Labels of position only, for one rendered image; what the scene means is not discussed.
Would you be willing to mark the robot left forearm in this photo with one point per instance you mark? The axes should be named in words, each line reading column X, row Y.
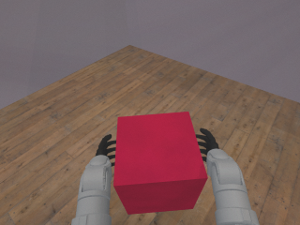
column 93, row 203

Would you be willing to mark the right robot hand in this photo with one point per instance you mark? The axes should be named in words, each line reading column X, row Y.
column 210, row 142

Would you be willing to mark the carton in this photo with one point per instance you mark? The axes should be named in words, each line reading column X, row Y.
column 158, row 164

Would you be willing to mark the robot right forearm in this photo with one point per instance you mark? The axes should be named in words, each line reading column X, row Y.
column 230, row 191

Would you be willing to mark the left robot hand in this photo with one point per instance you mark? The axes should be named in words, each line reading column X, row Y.
column 102, row 148

